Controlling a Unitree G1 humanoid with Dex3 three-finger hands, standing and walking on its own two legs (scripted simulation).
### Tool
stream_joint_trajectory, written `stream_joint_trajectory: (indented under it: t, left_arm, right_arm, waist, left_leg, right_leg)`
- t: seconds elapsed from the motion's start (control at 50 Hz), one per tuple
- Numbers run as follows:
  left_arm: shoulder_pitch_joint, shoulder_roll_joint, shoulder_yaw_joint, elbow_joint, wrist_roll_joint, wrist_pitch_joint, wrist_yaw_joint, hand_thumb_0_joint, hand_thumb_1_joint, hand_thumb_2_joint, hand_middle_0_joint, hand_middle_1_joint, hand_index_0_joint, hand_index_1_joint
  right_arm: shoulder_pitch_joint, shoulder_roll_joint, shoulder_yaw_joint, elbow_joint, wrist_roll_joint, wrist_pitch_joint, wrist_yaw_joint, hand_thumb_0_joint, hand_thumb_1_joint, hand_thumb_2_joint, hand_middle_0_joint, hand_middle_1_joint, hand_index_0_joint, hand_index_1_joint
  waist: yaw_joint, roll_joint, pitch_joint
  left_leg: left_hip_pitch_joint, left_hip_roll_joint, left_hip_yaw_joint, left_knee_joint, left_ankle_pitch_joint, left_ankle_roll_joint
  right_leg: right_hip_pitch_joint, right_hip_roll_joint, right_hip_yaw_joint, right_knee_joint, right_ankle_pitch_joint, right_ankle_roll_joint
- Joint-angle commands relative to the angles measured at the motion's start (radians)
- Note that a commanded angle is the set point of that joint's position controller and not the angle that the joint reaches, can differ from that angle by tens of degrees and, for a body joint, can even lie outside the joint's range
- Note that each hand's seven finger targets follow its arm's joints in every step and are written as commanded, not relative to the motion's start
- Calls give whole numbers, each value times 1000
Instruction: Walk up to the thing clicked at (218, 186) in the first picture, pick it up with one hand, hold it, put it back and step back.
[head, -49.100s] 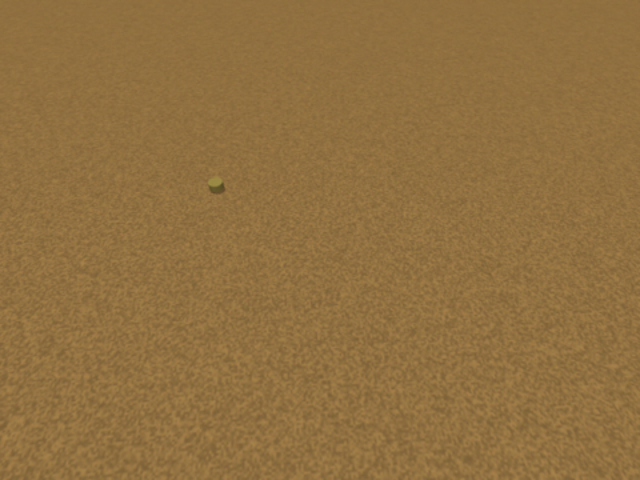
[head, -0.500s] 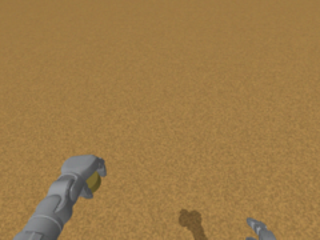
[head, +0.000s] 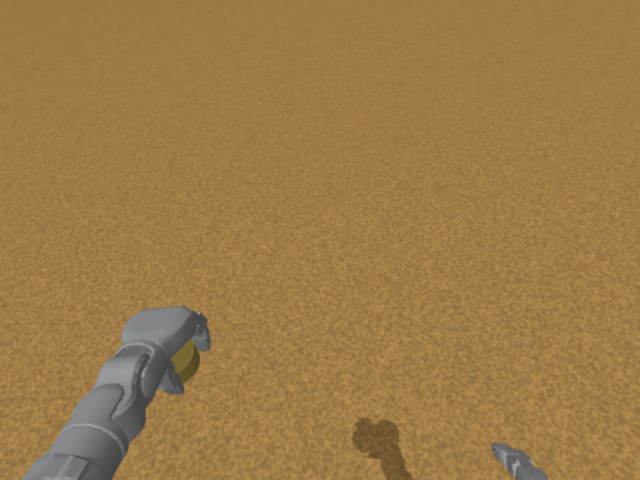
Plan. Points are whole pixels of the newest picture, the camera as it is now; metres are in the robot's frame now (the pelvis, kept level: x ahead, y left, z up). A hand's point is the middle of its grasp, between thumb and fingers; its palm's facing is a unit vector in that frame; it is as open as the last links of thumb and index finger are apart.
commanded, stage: hold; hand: left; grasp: from above
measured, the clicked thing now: (173, 359) +0.32 +0.23 -0.06
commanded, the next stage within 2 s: crouch in 0.04 s
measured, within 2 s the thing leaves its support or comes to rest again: neither
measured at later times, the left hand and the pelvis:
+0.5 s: hand (181, 385) +0.30 +0.23 -0.09, palm faces -0.47 -0.03 -0.88, open 8.0 cm; pelvis -0.01 +0.00 -0.01, yaw +1 degrees
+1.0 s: hand (219, 395) +0.38 +0.24 -0.33, palm faces -0.43 +0.02 -0.90, open 7.8 cm; pelvis -0.06 +0.01 -0.22, yaw +0 degrees
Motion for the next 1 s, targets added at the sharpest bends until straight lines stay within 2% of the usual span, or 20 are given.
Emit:
stream_joint_trajectory:
  t: [0.0, 0.06, 0.08, 0.1, 0.12, 0.14, 0.16, 0.22, 0.24, 0.32, 0.38, 0.44, 0.54, 0.64, 0.66, 0.7, 0.72, 0.78, 0.86, 0.98]
  left_arm:
    - [-277, 195, 91, -178, 1, -8, 14, 0, 651, 407, -880, -686, -970, -592]
    - [-263, 184, 89, -199, 2, -19, 12, 0, 646, 422, -882, -689, -969, -599]
    - [-278, 223, 121, -212, 11, -21, 19, 0, 649, 438, -897, -669, -977, -586]
    - [-296, 224, 122, -204, 17, -24, 24, 0, 657, 447, -907, -671, -986, -589]
    - [-324, 225, 124, -230, 19, -28, 30, 0, 706, 375, -929, -713, -1032, -607]
    - [-342, 236, 130, -238, 31, -30, 39, 0, 626, 426, -849, -670, -952, -584]
    - [-363, 246, 142, -244, 33, -33, 52, 0, 622, 452, -882, -681, -960, -602]
    - [-320, 187, 114, -169, 35, -32, 85, 0, 645, 512, -917, -677, -983, -610]
    - [-305, 184, 115, -141, 42, -32, 96, 0, 643, 517, -909, -693, -977, -624]
    - [-282, 135, 79, -32, 50, -44, 137, 0, 648, 527, -926, -696, -990, -632]
    - [-321, 145, 83, 55, 72, -57, 180, 0, 672, 547, -951, -702, -1013, -640]
    - [-435, 144, 83, 101, 93, -73, 236, 0, 668, 508, -935, -708, -1006, -636]
    - [-533, 141, 96, 251, 169, -101, 346, 0, 589, 492, -885, -702, -956, -631]
    - [-679, 210, 144, 348, 221, -83, 435, 0, 582, 459, -873, -680, -948, -604]
    - [-697, 185, 135, 387, 213, -74, 441, 0, 581, 417, -861, -666, -943, -583]
    - [-739, 210, 149, 453, 209, -62, 449, 0, 545, 434, -846, -657, -921, -581]
    - [-770, 259, 174, 427, 205, -58, 453, 0, 520, 426, -826, -668, -903, -590]
    - [-786, 231, 166, 433, 180, -43, 440, 0, 551, 431, -868, -635, -936, -566]
    - [-850, 280, 197, 424, 173, -34, 414, 0, 572, 395, -875, -625, -949, -550]
    - [-878, 304, 217, 525, 173, -59, 384, 0, 554, 380, -870, -587, -942, -515]
  right_arm:
    - [-103, -120, -41, -155, 3, -40, -4, 0, -904, -898, 200, 300, 200, 300]
    - [-94, -120, -40, -164, 1, -38, -2, 0, -905, -899, 199, 300, 199, 300]
    - [-96, -121, -42, -164, 1, -35, -5, 0, -905, -899, 199, 300, 199, 300]
    - [-93, -119, -41, -163, 0, -33, -5, 0, -905, -899, 199, 300, 199, 300]
    - [-88, -119, -41, -161, -1, -34, -5, 0, -929, -912, 200, 301, 200, 300]
    - [-84, -122, -43, -157, -2, -33, -5, 0, -884, -894, 201, 301, 201, 301]
    - [-74, -125, -45, -148, -4, -32, -6, 0, -893, -897, 200, 300, 201, 300]
    - [-60, -124, -49, -138, -4, -32, -4, 0, -892, -896, 200, 300, 201, 300]
    - [-58, -122, -49, -131, -5, -32, -2, 0, -891, -896, 200, 300, 200, 300]
    - [-48, -125, -55, -123, -10, -27, 5, 0, -896, -898, 200, 300, 200, 300]
    - [-32, -130, -60, -104, -18, -23, 11, 0, -898, -899, 199, 300, 200, 300]
    - [0, -135, -67, -80, -30, -26, 20, 0, -901, -898, 199, 300, 200, 300]
    - [54, -147, -86, -61, -58, -38, 37, 0, -906, -899, 199, 299, 199, 299]
    - [115, -167, -96, -60, -75, -46, 41, 0, -903, -897, 199, 299, 200, 299]
    - [121, -166, -95, -51, -80, -51, 40, 0, -903, -897, 199, 299, 200, 299]
    - [134, -169, -97, -46, -86, -62, 37, 0, -901, -897, 199, 299, 200, 299]
    - [140, -173, -99, -47, -89, -67, 37, 0, -903, -897, 199, 299, 200, 299]
    - [154, -176, -101, -53, -95, -79, 35, 0, -902, -896, 199, 299, 200, 299]
    - [165, -179, -105, -43, -102, -86, 34, 0, -898, -896, 200, 299, 200, 299]
    - [181, -181, -90, -33, -111, -96, 42, 0, -898, -896, 200, 299, 200, 299]
  waist:
    - [15, -47, -204]
    - [5, -61, -217]
    - [14, -38, -231]
    - [6, -43, -230]
    - [1, -42, -254]
    - [-3, -30, -270]
    - [-6, -28, -278]
    - [-19, -69, -239]
    - [-14, -69, -226]
    - [-36, -116, -168]
    - [-44, -103, -167]
    - [-68, -84, -230]
    - [-99, -65, -364]
    - [-121, 37, -522]
    - [-134, 29, -526]
    - [-143, 7, -543]
    - [-123, 31, -598]
    - [-148, 67, -687]
    - [-156, 98, -779]
    - [-212, 31, -704]
  left_leg:
    - [86, -40, 7, -74, 158, 23]
    - [92, -42, 7, -67, 169, 26]
    - [98, -43, 8, -66, 181, 24]
    - [97, -45, 11, -61, 186, 26]
    - [114, -44, 11, -56, 200, 26]
    - [126, -46, 14, -54, 217, 26]
    - [128, -44, 13, -48, 223, 26]
    - [108, -41, 9, -46, 207, 26]
    - [95, -45, 11, -45, 199, 26]
    - [33, -45, 8, -24, 144, 26]
    - [-30, -50, 6, 24, 116, 23]
    - [-103, -46, 4, 124, 98, 19]
    - [-367, -47, -1, 403, 44, 13]
    - [-547, -37, -17, 594, -18, 9]
    - [-591, -33, -25, 628, -24, 11]
    - [-712, -32, -40, 687, -92, 15]
    - [-731, -31, -46, 717, -101, 14]
    - [-799, -28, -61, 791, -143, 12]
    - [-866, -25, -77, 875, -155, 9]
    - [-1095, -34, -91, 1012, -307, 28]
  right_leg:
    - [60, 44, -38, -81, 92, -32]
    - [67, 42, -35, -77, 109, -29]
    - [72, 42, -35, -76, 116, -31]
    - [71, 41, -33, -76, 124, -29]
    - [76, 41, -31, -70, 141, -28]
    - [80, 40, -29, -66, 162, -28]
    - [73, 42, -30, -64, 169, -28]
    - [54, 45, -35, -61, 153, -27]
    - [50, 42, -35, -64, 148, -26]
    - [-7, 40, -39, -55, 95, -24]
    - [-66, 36, -40, -14, 73, -26]
    - [-157, 36, -38, 76, 66, -27]
    - [-396, 33, -35, 335, 33, -35]
    - [-633, 43, -53, 539, -35, -48]
    - [-689, 45, -58, 576, -46, -49]
    - [-756, 46, -67, 640, -99, -50]
    - [-776, 43, -64, 675, -106, -51]
    - [-860, 38, -71, 770, -145, -56]
    - [-950, 37, -83, 880, -163, -65]
    - [-1118, 34, -94, 990, -288, -61]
